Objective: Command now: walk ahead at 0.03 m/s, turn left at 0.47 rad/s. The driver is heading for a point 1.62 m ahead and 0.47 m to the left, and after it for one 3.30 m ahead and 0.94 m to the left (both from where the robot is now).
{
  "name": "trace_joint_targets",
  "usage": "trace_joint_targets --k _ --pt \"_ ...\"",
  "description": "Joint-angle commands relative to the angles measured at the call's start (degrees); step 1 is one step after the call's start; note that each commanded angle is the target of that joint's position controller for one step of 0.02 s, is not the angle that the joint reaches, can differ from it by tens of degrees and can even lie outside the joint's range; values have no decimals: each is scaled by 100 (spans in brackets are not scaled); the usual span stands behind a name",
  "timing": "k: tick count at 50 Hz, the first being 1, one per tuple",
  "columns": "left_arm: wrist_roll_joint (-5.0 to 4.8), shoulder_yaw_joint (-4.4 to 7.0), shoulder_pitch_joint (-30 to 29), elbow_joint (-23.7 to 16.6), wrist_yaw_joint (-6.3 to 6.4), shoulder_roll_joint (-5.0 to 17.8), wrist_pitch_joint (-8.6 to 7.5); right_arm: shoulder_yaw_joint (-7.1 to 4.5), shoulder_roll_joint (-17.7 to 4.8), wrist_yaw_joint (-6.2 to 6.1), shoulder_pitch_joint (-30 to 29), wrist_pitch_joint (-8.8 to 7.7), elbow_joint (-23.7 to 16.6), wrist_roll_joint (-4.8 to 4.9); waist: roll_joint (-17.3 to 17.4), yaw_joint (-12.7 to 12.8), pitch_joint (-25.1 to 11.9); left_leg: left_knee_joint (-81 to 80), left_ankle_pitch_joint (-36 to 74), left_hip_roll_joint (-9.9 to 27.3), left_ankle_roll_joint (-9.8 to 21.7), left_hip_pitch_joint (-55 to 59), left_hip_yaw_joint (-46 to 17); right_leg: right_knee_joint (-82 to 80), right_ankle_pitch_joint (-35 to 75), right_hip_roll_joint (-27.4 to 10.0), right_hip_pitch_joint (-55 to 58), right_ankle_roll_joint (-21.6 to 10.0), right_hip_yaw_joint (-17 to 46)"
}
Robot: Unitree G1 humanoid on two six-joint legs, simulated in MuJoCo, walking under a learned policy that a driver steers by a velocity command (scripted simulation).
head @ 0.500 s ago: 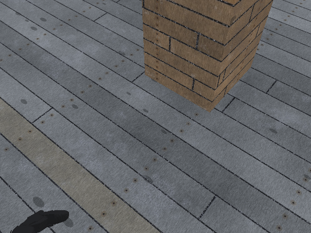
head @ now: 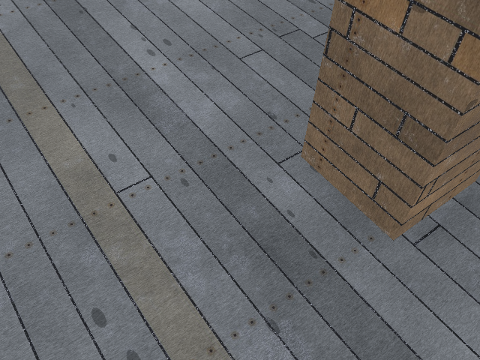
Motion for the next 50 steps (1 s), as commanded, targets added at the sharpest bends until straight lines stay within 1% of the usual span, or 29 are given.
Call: trace_joint_targets --k 1,2,3,4,5,7,10,12,17,21,22,23,24,25,26,27,30,34,38,40,42,43,44,45,46,47,48,49,50 --pt "127 113 -384 -564 39 385 -34 -353 -1531 -35 494 -119 -438 -177 1916 -145 -104 -1900 3356 2053 1774 1061 -3230 2448 -2415 641 -1975 296 599" --pt "101 161 -691 -604 50 541 -47 -335 -1385 4 522 -241 -477 -286 1351 -306 -282 -1991 2860 1888 1854 970 -3168 3139 -2267 553 -2075 229 1210" --pt "42 208 -604 -537 60 625 -33 -306 -1248 -6 243 -330 -517 -205 1007 -102 -258 -1870 2648 1543 1507 1019 -2688 3294 -1695 432 -2131 160 1400" --pt "77 236 -431 -392 97 633 -11 -274 -1080 -43 -67 -340 -582 -65 687 52 -325 -1749 2538 1286 1184 1057 -2348 3229 -1256 354 -2113 166 1448" --pt "114 261 -373 -355 127 692 5 -225 -937 -83 -227 -323 -639 39 720 117 -383 -1699 2688 1183 1058 1016 -2175 3188 -1001 335 -2007 200 1464" --pt "88 244 -295 -350 107 587 -21 -186 -836 -144 -127 -301 -689 47 672 157 -633 -1602 3094 997 1031 1096 -2007 3248 -639 459 -1746 261 1447" --pt "9 181 -470 -409 11 477 -123 -225 -836 -206 316 -306 -655 147 712 -50 -681 -2030 311 826 1019 1476 -2283 2105 -162 454 -1893 264 1454" --pt "-26 175 -685 -481 -67 498 -223 -255 -929 -235 371 -310 -673 121 949 -121 -424 -2278 -593 836 1054 1366 -2581 1316 -111 501 -1760 287 1475" --pt "-80 154 -756 -490 -251 494 -532 -315 -1053 -179 426 -342 -752 121 954 -204 -256 -2210 -798 727 1185 897 -2850 83 -413 658 -853 185 1410" --pt "-159 197 -259 -361 -320 534 -728 -265 -933 -130 222 -302 -874 162 857 143 -221 -1923 -1036 444 1050 282 -3093 -1092 126 719 489 -54 1306" --pt "-152 238 21 -273 -302 604 -753 -224 -792 -127 146 -301 -927 156 733 301 -276 -1628 -1038 242 884 -119 -2976 -1369 341 569 1186 -142 1325" --pt "-99 311 611 -153 -253 823 -763 -142 -511 -117 4 -329 -1019 135 448 560 -508 -815 -1250 -20 601 -961 -2637 -1373 174 -63 2279 -353 1814" --pt "61 367 1227 -64 -195 1199 -731 -17 -62 -95 49 -368 -1140 151 -662 631 -788 943 -1396 -731 209 -2099 -1482 -1777 -1179 -1178 3210 -849 3355" --pt "150 433 1334 25 -255 1417 -733 -84 -449 -89 -58 -446 -1401 215 -1309 529 -322 1905 -1450 -514 138 -3136 -1176 -2189 -2280 -1995 2878 -1445 4833" --pt "52 331 1027 -80 -240 1042 -735 -172 -787 -63 -32 -469 -1311 195 -1008 447 105 2481 -1038 -154 61 -3440 -1180 -2244 -2539 -1865 2654 -1465 4523" --pt "-18 247 838 -143 -207 771 -711 -213 -849 -29 36 -460 -1187 155 -887 400 284 2749 -612 -99 -17 -3514 -1106 -2259 -2150 -1523 2549 -1247 3940" --pt "53 146 714 -158 -169 633 -683 -172 -591 73 -105 -490 -1222 140 -633 352 372 3013 379 161 -134 -3333 -997 -2416 -334 -1118 2083 -960 2616" --pt "97 143 916 14 -179 737 -707 -59 -318 126 -372 -490 -1369 132 -529 416 322 2501 1199 233 -339 -3005 -709 -2508 1085 -877 1769 -997 1489" --pt "-33 156 1171 208 -212 944 -659 82 -77 244 -994 -566 -1536 127 -465 598 507 818 1721 163 -246 -2165 -266 -2591 1325 -802 1548 -958 948" --pt "-137 186 1345 325 -239 1096 -625 83 -117 310 -1182 -583 -1610 154 -478 595 595 283 1552 118 -92 -1883 -124 -2585 1501 -988 1755 -962 938" --pt "-190 207 1411 415 -257 1217 -578 15 -287 345 -1130 -592 -1639 144 -554 423 508 -128 1189 -69 143 -1450 33 -2252 2693 -1146 2114 -907 873" --pt "-204 215 1420 454 -254 1293 -551 -69 -447 337 -830 -587 -1582 122 -672 183 249 -288 1046 -264 285 -883 158 -1781 3914 -1138 2258 -836 766" --pt "-201 201 1395 490 -237 1309 -518 -199 -654 314 -68 -575 -1377 121 -636 -298 -229 -606 1289 -487 486 240 317 -862 4892 -1007 2157 -710 512" --pt "-149 137 1481 483 -205 1185 -533 -348 -934 242 800 -534 -1132 118 -546 -710 -758 -516 1506 -465 636 1748 173 327 4714 -810 1404 -521 323" --pt "47 -45 1630 233 -216 659 -589 -471 -1499 125 1623 -488 -1006 45 589 -822 -1659 -404 1406 939 1147 3873 -1827 2532 2009 -311 -487 -214 212" --pt "-8 -190 1988 245 -271 373 -727 -410 -1601 149 1621 -529 -992 79 1657 -505 -2761 -1544 665 2108 2009 4521 -4676 4160 -1784 546 -1553 -53 1142" --pt "-205 -1 1477 182 -311 997 -805 -272 -1104 197 1410 -564 -1013 39 981 -677 -2279 -1737 363 1886 1725 4136 -4215 4557 -1569 214 -2104 -114 1640" --pt "-286 -28 981 -6 -320 957 -836 -207 -911 193 1109 -593 -957 49 879 -572 -1328 -1760 661 1639 1505 3281 -3242 4459 -1204 -14 -2379 -190 1445" --pt "-181 -58 811 -31 -279 837 -835 -156 -791 195 743 -622 -920 57 384 -320 -788 -1873 1103 1379 1337 2362 -2615 3999 -742 -266 -2213 -208 1378"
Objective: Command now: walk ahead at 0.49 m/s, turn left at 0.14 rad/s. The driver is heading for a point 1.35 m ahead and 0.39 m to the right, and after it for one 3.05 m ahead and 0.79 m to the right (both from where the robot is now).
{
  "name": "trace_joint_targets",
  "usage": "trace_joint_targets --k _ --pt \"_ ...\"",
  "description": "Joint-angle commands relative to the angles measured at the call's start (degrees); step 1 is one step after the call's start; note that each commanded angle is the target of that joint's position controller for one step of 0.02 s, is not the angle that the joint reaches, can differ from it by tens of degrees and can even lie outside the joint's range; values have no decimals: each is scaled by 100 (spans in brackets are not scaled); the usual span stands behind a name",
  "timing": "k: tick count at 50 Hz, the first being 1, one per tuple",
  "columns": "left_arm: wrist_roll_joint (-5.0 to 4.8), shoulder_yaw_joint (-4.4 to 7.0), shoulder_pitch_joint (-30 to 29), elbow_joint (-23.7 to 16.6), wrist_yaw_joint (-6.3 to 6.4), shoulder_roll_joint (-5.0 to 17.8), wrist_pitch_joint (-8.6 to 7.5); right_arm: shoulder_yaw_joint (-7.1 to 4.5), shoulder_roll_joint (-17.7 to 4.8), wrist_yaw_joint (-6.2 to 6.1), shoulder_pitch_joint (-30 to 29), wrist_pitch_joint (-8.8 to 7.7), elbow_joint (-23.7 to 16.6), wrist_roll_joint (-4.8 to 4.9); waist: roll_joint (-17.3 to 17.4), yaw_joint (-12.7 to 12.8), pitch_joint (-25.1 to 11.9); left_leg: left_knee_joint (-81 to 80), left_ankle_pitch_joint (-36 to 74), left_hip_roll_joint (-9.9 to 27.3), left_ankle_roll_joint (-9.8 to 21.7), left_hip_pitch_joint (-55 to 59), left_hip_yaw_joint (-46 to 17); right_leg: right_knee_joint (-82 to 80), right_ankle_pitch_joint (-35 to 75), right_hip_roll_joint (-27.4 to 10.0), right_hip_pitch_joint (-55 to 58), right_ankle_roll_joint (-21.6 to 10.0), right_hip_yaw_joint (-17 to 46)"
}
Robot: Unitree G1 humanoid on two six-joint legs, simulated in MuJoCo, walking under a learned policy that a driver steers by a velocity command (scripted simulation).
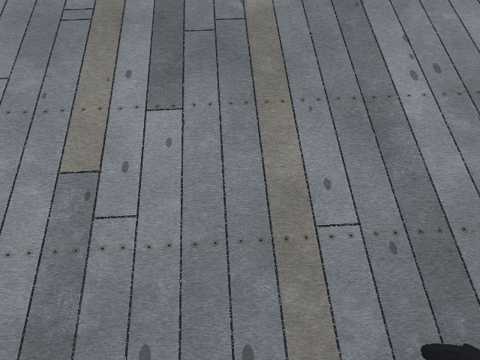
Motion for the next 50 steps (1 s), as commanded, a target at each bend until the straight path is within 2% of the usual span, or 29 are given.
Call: trace_joint_targets --k 1,2,3,5,8,11,14,16,19,20,21,22,23,24,25,26,27,28,30,32,34,38,41,43,46,47,48,49,50 --pt "85 139 -560 -718 34 684 -184 -233 -688 -24 887 -107 1 -47 441 -475 -851 -1836 674 1550 1166 2458 -2136 448 625 -445 -2375 -137 274" --pt "93 128 -364 -670 22 600 -107 -212 -626 -26 728 -137 -11 -93 495 -281 -728 -2087 736 1457 1186 2004 -1937 363 848 -512 -2061 -127 303" --pt "86 107 -226 -636 15 498 -43 -225 -637 -32 662 -186 15 -82 576 -177 -704 -2275 835 1470 1287 1765 -1852 226 925 -519 -1905 -72 290" --pt "130 79 -322 -651 24 393 64 -238 -676 -40 625 -275 136 -34 442 -75 -470 -2549 1043 1431 1314 1485 -1493 -197 1183 -537 -2002 47 255" --pt "208 39 -922 -825 19 318 74 -258 -754 -102 787 -298 318 -35 241 -192 -203 -2697 1274 1274 1201 1524 -1028 -1250 2190 -513 -2304 153 231" --pt "166 -27 -1521 -955 -68 214 1 -283 -874 -152 965 -259 454 -1 260 -418 -38 -2748 1112 1106 1000 1520 -640 -2474 3129 -284 -2012 128 50" --pt "113 -43 -2033 -1124 -158 253 -38 -327 -1012 -160 1315 -220 668 64 278 -630 93 -2656 816 1278 950 1908 -684 -3109 3289 -125 -1938 51 10" --pt "112 -24 -2217 -1238 -219 334 -55 -350 -1048 -176 1436 -165 790 86 297 -647 138 -2436 940 1473 888 2391 -767 -3401 2968 -75 -2076 -87 61" --pt "133 44 -1955 -1235 -263 506 -84 -385 -1128 -219 1411 -67 896 96 460 -426 -75 -1866 2056 1583 710 2899 -803 -3649 2234 127 -1606 -329 -96" --pt "149 124 -1474 -1113 -242 634 -89 -379 -1142 -234 1314 -29 898 90 493 -134 -393 -1246 3056 1412 591 2905 -645 -3778 2147 338 -882 -460 -314" --pt "165 263 -577 -858 -190 907 -86 -306 -976 -256 1337 0 891 46 405 257 -1007 -115 3411 1088 411 2517 -395 -3678 2279 366 448 -652 -341" --pt "212 377 375 -725 -134 1403 -62 -148 -605 -274 1608 -17 759 -124 -443 452 -1975 1871 1588 662 151 1201 -138 -3412 2570 -841 2344 -1117 1052" --pt "191 404 546 -619 -188 1594 -54 -8 -97 -215 2288 -139 721 -6 -1902 88 -2627 3566 -2178 -349 -175 -863 -508 -4429 796 -1805 3841 -1980 3920" --pt "96 266 433 -689 -181 1028 -53 -141 -764 -186 1727 -233 764 120 -1153 390 -2230 4119 -2187 -39 -121 -1547 -1051 -4888 -136 -1679 3649 -1754 4031" --pt "110 197 28 -743 -147 836 -48 -199 -968 -168 1114 -282 564 210 -807 365 -1431 4085 -1633 253 -55 -1865 -856 -4965 37 -1526 2933 -1507 3189" --pt "162 155 -331 -800 -132 742 -38 -172 -897 -196 817 -295 497 144 -312 201 -992 3829 -1133 541 -50 -1694 -689 -5047 684 -1340 2130 -1405 2595" --pt "217 120 -568 -823 -132 618 -44 -187 -831 -210 714 -280 474 48 -246 33 -691 3469 -806 721 -73 -1459 -673 -5188 1259 -1154 1490 -1387 2179" --pt "281 84 -679 -840 -128 518 -68 -195 -760 -203 855 -234 499 35 -388 -152 -662 3309 -598 849 -88 -1101 -717 -5332 1606 -1019 1122 -1364 1907" --pt "232 87 -693 -779 -128 510 -128 -168 -578 -214 1053 -131 571 35 -423 -297 -612 3009 -485 899 -171 -870 -644 -5589 2055 -902 800 -1437 1479" --pt "196 124 -614 -677 -98 638 -160 -139 -497 -233 812 -70 488 -11 -326 -302 -396 2553 -180 951 -304 -1076 -579 -5782 2511 -884 647 -1493 1127" --pt "188 152 -496 -590 -51 725 -134 -110 -434 -229 462 -77 400 -33 -237 -218 -275 1878 439 967 -386 -1260 -535 -5869 2772 -790 736 -1426 815" --pt "122 166 -198 -433 -3 826 -64 -37 -267 -141 -293 -159 249 0 -263 75 -110 422 1536 753 -382 -983 -296 -5882 2822 -554 873 -1184 295" --pt "88 185 136 -257 3 892 14 -25 -275 -47 -786 -204 96 49 -279 272 37 -127 1613 627 -323 -1000 -234 -5744 2698 -737 1292 -1173 339" --pt "72 208 227 -168 22 929 86 -38 -331 22 -963 -233 -2 62 -327 265 98 -368 1330 574 -199 -1094 -270 -5546 2860 -929 1689 -1122 417" --pt "48 258 140 -117 66 1035 169 -116 -532 67 -665 -268 26 31 -448 -25 -104 -608 694 380 47 -465 -181 -4956 3969 -1041 2009 -966 495" --pt "41 255 9 -126 75 1052 198 -207 -672 42 -97 -281 171 9 -446 -393 -428 -795 697 199 170 383 -26 -4301 4795 -869 1896 -864 386" --pt "88 184 -21 -170 83 883 207 -350 -969 -18 841 -284 429 -18 -329 -818 -1081 -692 887 315 356 1868 -117 -3189 4765 -555 1321 -689 209" --pt "274 24 56 -345 84 467 185 -462 -1437 -101 1866 -254 565 -88 540 -1099 -2064 -469 1056 1584 692 3678 -1510 -1245 2662 -70 22 -454 -50" --pt "111 -100 820 -366 38 -13 62 -465 -1592 -60 1856 -238 626 -116 1967 -651 -2689 -1303 -323 2588 1498 5038 -4087 340 -826 790 -1956 -214 322"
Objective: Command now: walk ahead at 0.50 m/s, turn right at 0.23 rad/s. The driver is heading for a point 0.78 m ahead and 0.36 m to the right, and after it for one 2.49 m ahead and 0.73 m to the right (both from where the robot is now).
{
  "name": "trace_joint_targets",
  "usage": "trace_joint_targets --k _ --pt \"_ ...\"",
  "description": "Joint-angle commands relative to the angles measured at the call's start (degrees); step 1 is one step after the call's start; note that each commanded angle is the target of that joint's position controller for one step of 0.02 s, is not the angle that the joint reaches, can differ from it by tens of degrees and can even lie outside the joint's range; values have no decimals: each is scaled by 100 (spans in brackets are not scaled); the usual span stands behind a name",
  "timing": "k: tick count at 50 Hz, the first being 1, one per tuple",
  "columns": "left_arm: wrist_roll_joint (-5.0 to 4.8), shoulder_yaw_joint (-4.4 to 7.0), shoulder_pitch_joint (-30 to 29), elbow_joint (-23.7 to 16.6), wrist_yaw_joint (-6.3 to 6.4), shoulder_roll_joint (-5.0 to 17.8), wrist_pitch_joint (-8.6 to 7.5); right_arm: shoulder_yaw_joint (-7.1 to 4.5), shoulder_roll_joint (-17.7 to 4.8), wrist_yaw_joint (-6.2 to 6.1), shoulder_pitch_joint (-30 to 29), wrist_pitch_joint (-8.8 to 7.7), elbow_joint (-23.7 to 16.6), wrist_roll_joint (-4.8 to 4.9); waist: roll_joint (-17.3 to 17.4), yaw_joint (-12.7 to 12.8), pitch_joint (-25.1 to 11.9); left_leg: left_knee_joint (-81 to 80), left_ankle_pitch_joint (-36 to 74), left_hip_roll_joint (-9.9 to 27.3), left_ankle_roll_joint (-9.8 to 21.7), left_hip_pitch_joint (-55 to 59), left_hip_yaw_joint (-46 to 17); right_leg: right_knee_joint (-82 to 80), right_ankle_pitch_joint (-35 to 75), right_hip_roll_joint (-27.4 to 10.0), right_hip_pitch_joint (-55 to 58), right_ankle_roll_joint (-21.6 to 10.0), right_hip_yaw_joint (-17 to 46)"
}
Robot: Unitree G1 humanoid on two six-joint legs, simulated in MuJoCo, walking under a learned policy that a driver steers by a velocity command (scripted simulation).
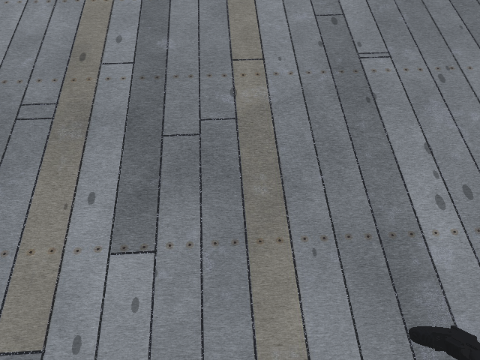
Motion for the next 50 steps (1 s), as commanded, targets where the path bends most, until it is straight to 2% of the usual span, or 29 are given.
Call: trace_joint_targets --k 1,2,3,4,5,7,9,14,17,20,22,24,25,26,27,28,29,30,31,32,35,37,40,43,45,47,48,49,50 --pt "-163 59 209 -451 -36 650 -251 -393 -1082 -77 2135 10 134 -8 1107 -1046 -1982 -1335 -1586 2201 1204 4784 -3921 3755 -380 35 -3802 -122 815" --pt "-232 134 -303 -618 -45 831 -278 -319 -875 -106 1778 -1 131 14 823 -997 -1185 -1456 -1409 2035 962 4029 -2995 3719 193 -217 -4013 -154 673" --pt "-186 129 -529 -652 -14 729 -268 -276 -762 -105 1427 -17 130 -12 402 -804 -804 -1633 -889 1819 844 3276 -2414 3509 682 -470 -3786 -116 573" --pt "-103 163 -635 -641 8 658 -211 -229 -554 -85 1167 -46 150 -35 307 -662 -427 -1850 -456 1526 702 2722 -1846 3196 1015 -604 -3600 -108 590" --pt "-124 168 -381 -621 -4 544 -144 -235 -574 -98 1037 -92 180 -83 656 -451 -436 -2027 -181 1521 722 2389 -1530 3112 1271 -729 -3246 -50 636" --pt "-137 157 -261 -579 -5 351 -19 -254 -517 -102 944 -175 283 -69 576 -341 -290 -2275 340 1436 774 2075 -999 2974 1428 -779 -3115 41 600" --pt "-117 159 -486 -677 15 273 62 -297 -616 -134 931 -205 388 -88 379 -319 -92 -2394 787 1414 773 2015 -555 2711 1751 -792 -3420 102 625" --pt "-64 103 -1197 -951 -119 111 11 -355 -826 -245 1054 -130 565 -80 270 -524 118 -2512 1094 1217 617 2249 392 1063 3097 -706 -3499 115 314" --pt "-46 43 -1807 -1217 -227 12 -5 -403 -969 -285 1357 -44 718 -20 159 -778 310 -2464 1227 1384 595 2696 641 380 3227 -642 -3596 7 3" --pt "-55 50 -2134 -1473 -325 56 2 -450 -1071 -293 1537 99 841 68 198 -825 385 -2122 1847 1574 523 3364 808 21 2759 -527 -3759 -171 -227" --pt "-59 124 -2003 -1566 -366 195 27 -491 -1218 -320 1425 183 825 114 377 -617 168 -1550 3459 1601 402 3583 972 -58 2215 -237 -3280 -375 -521" --pt "-83 304 -1199 -1453 -356 503 73 -529 -1368 -357 1280 277 779 156 556 -97 -351 -255 4967 1526 266 3543 1088 -73 1699 203 -2154 -656 -796" --pt "-90 485 -273 -1226 -291 802 87 -501 -1337 -368 1148 295 747 187 432 427 -808 972 4625 1303 78 2989 1211 -529 2066 418 -784 -886 -744" --pt "-91 664 482 -1054 -159 1332 156 -378 -1010 -372 1271 235 639 19 -364 624 -1290 2800 2125 973 -194 1457 1203 -645 2188 -391 930 -1236 644" --pt "-112 684 48 -1245 -154 1731 90 -172 -349 -305 1592 52 303 -66 -1592 -90 -1811 4811 -2691 -407 -538 -975 368 -1529 1164 -1721 2487 -2426 4132" --pt "-57 524 160 -1341 -203 1237 5 -240 -839 -195 1079 -193 243 122 -793 327 -2158 5122 -2680 -178 -380 -1584 -838 -2096 804 -1881 2608 -2357 4584" --pt "-24 442 2 -1312 -207 931 -74 -259 -947 -146 673 -298 96 296 -537 297 -1402 4864 -2213 82 -231 -1850 -794 -2107 1093 -1709 2032 -2087 3709" --pt "-48 389 -348 -1327 -220 772 -126 -243 -874 -179 647 -338 123 212 15 -24 -813 4233 -1774 351 -195 -1627 -765 -2101 1766 -1421 1114 -1845 2982" --pt "-44 327 -686 -1385 -201 555 -147 -292 -942 -226 643 -313 193 39 62 -218 -613 3696 -1529 533 -232 -1246 -750 -2144 2329 -1194 477 -1684 2477" --pt "20 288 -847 -1484 -171 499 -155 -320 -962 -223 748 -245 212 -13 -68 -377 -502 3502 -1341 607 -284 -890 -768 -2263 2753 -1073 5 -1660 2277" --pt "-5 332 -783 -1490 -79 671 -183 -292 -781 -229 762 -73 156 -88 -81 -490 -392 2766 -1016 578 -564 -652 -612 -2431 3540 -899 -626 -1689 1841" --pt "-22 369 -614 -1438 3 805 -167 -237 -651 -242 336 -28 12 -99 -135 -367 -237 1976 -361 469 -714 -727 -530 -2455 3584 -708 -850 -1563 1559" --pt "-54 375 -403 -1370 63 816 -100 -159 -489 -190 -272 -54 -137 -65 -373 -111 -167 641 766 184 -754 -312 -481 -2337 2984 -392 -1096 -1248 1311" --pt "-81 386 -121 -1262 71 832 -54 -165 -562 -117 -678 -110 -282 28 -475 67 -134 16 1086 -1 -711 -36 -536 -2153 2487 -506 -989 -1142 1634" --pt "-96 375 -19 -1220 88 766 -19 -214 -703 -68 -724 -162 -328 44 -518 49 -156 -295 828 -40 -607 -19 -674 -1812 2308 -639 -594 -1091 1993" --pt "-80 389 -72 -1230 112 775 14 -277 -838 -42 -535 -224 -306 58 -683 -95 -181 -421 326 -59 -447 211 -705 -1473 2417 -761 -345 -1016 2320" --pt "-74 384 -163 -1257 114 744 32 -322 -892 -53 -213 -256 -228 59 -770 -285 -258 -568 207 -89 -331 618 -620 -1237 2607 -717 -353 -941 2373" --pt "-57 328 -239 -1308 102 588 30 -406 -1029 -87 343 -287 -98 14 -733 -576 -571 -732 264 -19 -152 1487 -590 -663 2933 -455 -505 -775 2219" --pt "16 203 -267 -1419 74 265 9 -491 -1313 -134 1177 -306 -22 -93 -267 -944 -1336 -580 10 834 222 2951 -1364 806 2433 -125 -1145 -561 1801"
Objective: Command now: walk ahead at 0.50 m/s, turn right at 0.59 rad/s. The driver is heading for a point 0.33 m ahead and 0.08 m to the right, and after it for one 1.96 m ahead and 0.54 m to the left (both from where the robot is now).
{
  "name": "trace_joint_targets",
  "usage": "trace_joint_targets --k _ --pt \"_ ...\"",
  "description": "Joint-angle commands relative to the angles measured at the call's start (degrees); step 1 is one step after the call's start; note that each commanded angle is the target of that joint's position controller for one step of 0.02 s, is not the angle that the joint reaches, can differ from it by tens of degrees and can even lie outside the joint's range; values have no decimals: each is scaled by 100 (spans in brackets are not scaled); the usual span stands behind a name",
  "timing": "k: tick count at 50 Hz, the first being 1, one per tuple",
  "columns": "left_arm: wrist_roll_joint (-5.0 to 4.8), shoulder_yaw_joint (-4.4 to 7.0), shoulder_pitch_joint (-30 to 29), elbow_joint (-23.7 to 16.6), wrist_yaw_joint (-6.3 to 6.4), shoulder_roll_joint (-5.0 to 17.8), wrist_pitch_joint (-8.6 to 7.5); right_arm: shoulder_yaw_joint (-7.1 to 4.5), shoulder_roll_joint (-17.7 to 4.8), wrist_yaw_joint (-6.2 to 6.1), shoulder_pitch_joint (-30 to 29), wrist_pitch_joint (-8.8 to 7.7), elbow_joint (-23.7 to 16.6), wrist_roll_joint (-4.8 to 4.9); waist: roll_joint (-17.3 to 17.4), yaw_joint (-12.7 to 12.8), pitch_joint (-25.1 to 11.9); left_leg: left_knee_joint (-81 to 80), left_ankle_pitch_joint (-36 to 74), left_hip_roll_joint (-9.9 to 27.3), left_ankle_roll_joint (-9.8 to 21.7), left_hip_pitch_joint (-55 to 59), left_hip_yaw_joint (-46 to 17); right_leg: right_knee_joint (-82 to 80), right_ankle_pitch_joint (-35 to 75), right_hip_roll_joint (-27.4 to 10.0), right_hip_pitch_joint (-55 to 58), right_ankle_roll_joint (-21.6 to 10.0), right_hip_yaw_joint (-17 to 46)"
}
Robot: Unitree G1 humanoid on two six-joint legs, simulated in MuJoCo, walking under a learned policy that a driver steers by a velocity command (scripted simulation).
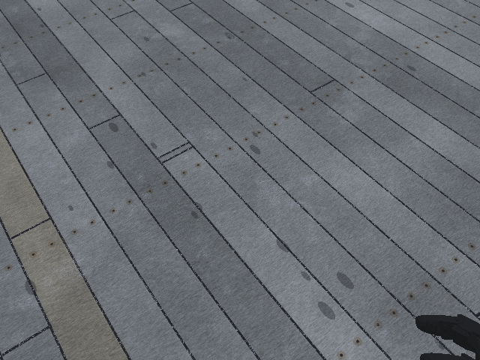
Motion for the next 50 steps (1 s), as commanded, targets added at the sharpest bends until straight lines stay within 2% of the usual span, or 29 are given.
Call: trace_joint_targets --k 1,2,3,4,5,7,9,11,13,15,18,20,22,23,24,25,26,27,28,29,30,32,35,40,45,47,48,49,50 --pt "-88 -92 422 -641 -3 -29 -121 -543 -1649 -69 1959 -44 68 -145 1501 -742 -1985 -487 -1546 2307 1551 4723 -3409 3318 -255 104 -3129 130 -282" --pt "-132 -37 479 -541 14 492 -131 -443 -1192 -33 1905 -11 39 15 1403 -799 -1756 -862 -2851 2530 1548 4673 -4286 4195 -626 -328 -3945 207 -203" --pt "-110 62 -93 -574 10 843 -104 -342 -819 -65 1647 32 -37 34 805 -947 -998 -972 -2887 2296 1304 4002 -3448 4464 -98 -552 -4168 254 -266" --pt "-47 73 -458 -649 17 844 -75 -290 -715 -84 1360 83 -71 -19 383 -884 -540 -1030 -2182 2067 1139 3285 -2656 4413 310 -747 -4022 287 -492" --pt "22 87 -700 -734 -1 775 -81 -253 -607 -92 1187 112 -22 -48 279 -794 -178 -1162 -1514 1848 1098 2689 -2100 4155 585 -904 -3913 292 -516" --pt "-46 81 -630 -766 -67 564 -33 -208 -485 -112 1081 87 50 -71 537 -594 -32 -1424 -850 1567 1024 2117 -1309 3813 818 -1137 -3500 274 -606" --pt "-59 31 -700 -846 -89 351 30 -244 -577 -113 1117 46 157 -13 537 -554 38 -1650 -509 1583 1120 1969 -868 3495 918 -1227 -3544 313 -727" --pt "-17 -5 -927 -962 -100 280 51 -303 -760 -120 1166 31 253 -12 379 -571 97 -1783 -66 1680 1226 2026 -528 3060 1224 -1288 -3743 388 -754" --pt "25 -80 -1108 -976 -122 130 1 -302 -819 -91 1329 39 392 -9 223 -626 51 -1833 247 1584 1270 2042 -254 2373 1706 -1233 -3585 376 -748" --pt "50 -144 -1468 -1038 -189 50 -87 -290 -892 -68 1354 90 489 71 214 -673 157 -1858 450 1409 1224 1985 35 1521 2209 -1174 -3327 335 -1009" --pt "37 -181 -2107 -1164 -293 56 -215 -307 -1081 -55 1688 184 641 186 210 -887 305 -1765 521 1389 1175 2032 65 617 2507 -1000 -2910 345 -1342" --pt "-5 -144 -2276 -1242 -336 187 -265 -332 -1210 -59 1858 244 744 214 330 -859 320 -1564 652 1557 1108 2318 -109 219 2294 -900 -2744 285 -1313" --pt "-2 -45 -1955 -1173 -333 404 -303 -344 -1296 -83 1851 306 815 240 461 -550 137 -1101 1193 1616 962 2433 -176 -191 2106 -742 -2053 144 -1366" --pt "34 66 -1353 -987 -297 588 -310 -312 -1239 -96 1808 321 835 254 415 -182 -223 -400 1864 1414 811 2267 19 -453 2229 -604 -1066 2 -1477" --pt "96 211 -505 -767 -229 889 -300 -220 -1004 -103 1830 302 815 193 339 217 -836 720 1645 1102 591 1643 240 -301 2383 -847 353 -180 -1279" --pt "238 327 366 -679 -122 1409 -249 -33 -438 -96 1940 257 594 -4 -700 411 -1807 2801 -537 561 225 40 561 -173 2328 -2340 2223 -655 440" --pt "254 285 355 -684 -137 1429 -230 32 -287 -99 2318 175 552 136 -1803 190 -2447 4186 -3141 21 100 -1151 -16 -1010 1478 -3158 2688 -1295 2555" --pt "186 151 109 -670 -167 941 -241 -141 -873 -92 2047 167 579 279 -1163 250 -1699 4709 -2924 328 104 -1680 -368 -1194 1003 -2937 2125 -1146 2101" --pt "119 67 -155 -626 -171 700 -262 -165 -908 -80 1710 175 474 305 -1063 134 -995 4691 -2478 556 147 -1868 -220 -1297 1061 -2701 1476 -967 1222" --pt "122 14 -507 -584 -193 527 -293 -168 -823 -104 1550 209 477 242 -747 -60 -618 4463 -2036 742 134 -1689 -164 -1511 1292 -2446 797 -851 693" --pt "134 -25 -774 -559 -211 356 -347 -202 -795 -119 1546 277 487 178 -833 -242 -369 4216 -1709 879 111 -1455 -206 -1727 1641 -2279 296 -793 266" --pt "178 -12 -1038 -470 -205 277 -452 -181 -551 -111 1728 433 550 196 -802 -486 -185 4072 -1347 952 40 -1002 -224 -2103 2142 -2181 -291 -779 -321" --pt "210 56 -1060 -288 -135 390 -536 -172 -419 -118 1434 546 402 166 -507 -554 75 3615 -828 958 -63 -1273 -311 -2347 2757 -2198 -377 -802 -990" --pt "175 149 -846 -63 -31 667 -481 -81 -262 54 613 512 125 122 -363 -294 333 1962 421 842 2 -1180 38 -2446 2900 -2080 -166 -628 -1940" --pt "18 251 -508 189 -13 902 -321 -76 -361 201 -65 530 -251 119 -333 -110 546 1157 -59 712 323 -1269 411 -2098 3288 -2325 674 -456 -2311" --pt "-28 295 -557 211 1 1067 -238 -151 -504 227 61 550 -330 113 -476 -285 324 1073 -626 408 540 -791 734 -1461 4922 -2335 910 -333 -2480" --pt "-57 313 -609 202 13 1152 -187 -234 -638 219 428 568 -283 122 -563 -519 40 1072 -900 158 672 -233 932 -818 5910 -2283 934 -253 -2574" --pt "-93 298 -710 182 20 1151 -134 -384 -867 186 1223 578 -94 147 -486 -993 -377 759 -742 -152 859 853 1076 288 6355 -2091 673 -96 -2756" --pt "-22 223 -606 138 44 992 -150 -605 -1304 87 2199 623 175 164 -191 -1405 -902 611 -503 -132 1098 2554 618 1825 5389 -1857 -395 171 -2801"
